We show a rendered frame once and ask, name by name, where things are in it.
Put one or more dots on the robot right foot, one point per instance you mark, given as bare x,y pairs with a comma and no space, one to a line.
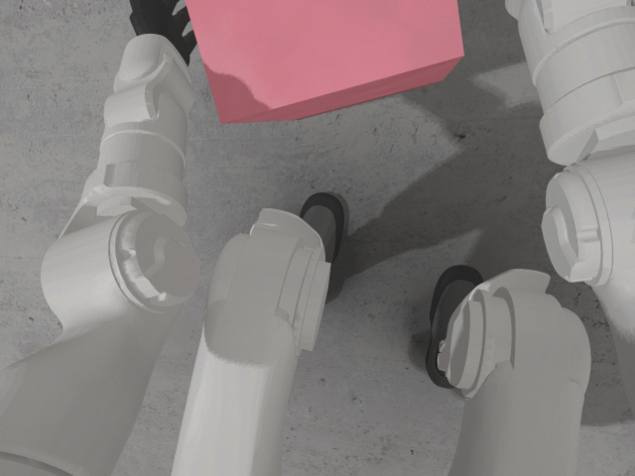
453,286

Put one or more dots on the carton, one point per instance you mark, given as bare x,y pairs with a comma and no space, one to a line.
278,60

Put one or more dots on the robot right upper arm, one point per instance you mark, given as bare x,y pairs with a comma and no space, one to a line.
589,232

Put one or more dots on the robot left hand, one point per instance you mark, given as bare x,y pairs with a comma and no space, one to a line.
155,17

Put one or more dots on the robot left shin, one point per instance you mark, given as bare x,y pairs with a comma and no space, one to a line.
272,219

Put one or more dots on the right robot forearm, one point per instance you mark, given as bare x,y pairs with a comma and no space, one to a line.
581,57

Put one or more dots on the robot left upper arm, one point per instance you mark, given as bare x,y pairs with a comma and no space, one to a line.
118,287

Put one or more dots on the left robot forearm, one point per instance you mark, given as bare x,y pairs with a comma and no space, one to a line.
144,144

